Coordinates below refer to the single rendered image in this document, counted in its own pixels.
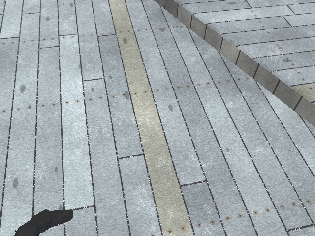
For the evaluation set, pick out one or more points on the robot left hand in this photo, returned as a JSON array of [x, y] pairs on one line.
[[43, 221]]

